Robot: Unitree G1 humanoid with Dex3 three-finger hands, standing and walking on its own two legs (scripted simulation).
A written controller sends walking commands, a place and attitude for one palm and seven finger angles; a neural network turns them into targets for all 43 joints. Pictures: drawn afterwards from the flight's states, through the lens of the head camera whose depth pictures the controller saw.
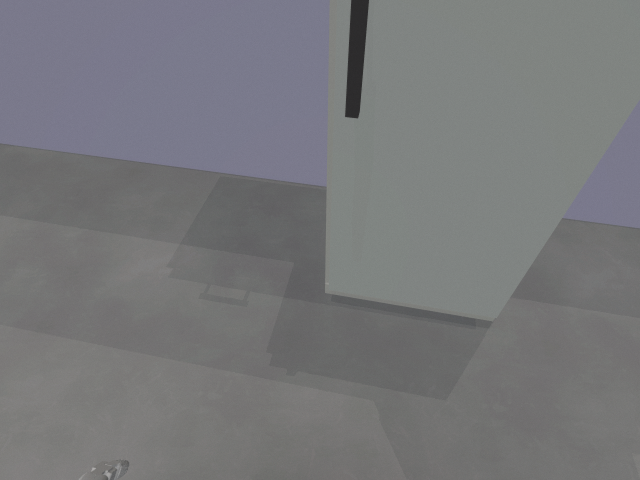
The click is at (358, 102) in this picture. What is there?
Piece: fridge door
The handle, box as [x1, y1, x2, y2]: [345, 0, 368, 117]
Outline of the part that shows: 368,0 351,0 345,116 357,117 359,112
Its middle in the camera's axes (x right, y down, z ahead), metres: +0.07 -0.40 +0.67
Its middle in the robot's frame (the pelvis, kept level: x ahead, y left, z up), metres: +0.81 -0.03 +0.25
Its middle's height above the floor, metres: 1.02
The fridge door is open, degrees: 0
